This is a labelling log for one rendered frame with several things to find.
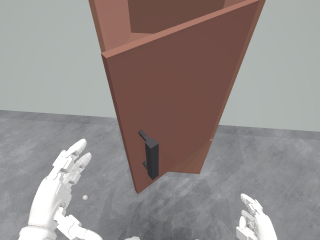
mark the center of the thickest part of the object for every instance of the cupboard door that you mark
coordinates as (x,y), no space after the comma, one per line
(172,85)

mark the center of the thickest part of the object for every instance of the left robot hand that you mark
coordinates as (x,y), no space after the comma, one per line
(56,189)

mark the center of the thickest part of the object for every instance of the right robot hand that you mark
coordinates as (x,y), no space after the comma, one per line
(260,226)

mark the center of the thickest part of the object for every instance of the handle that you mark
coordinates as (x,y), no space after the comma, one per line
(152,155)

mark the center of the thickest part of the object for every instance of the left robot forearm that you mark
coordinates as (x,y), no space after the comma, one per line
(36,233)

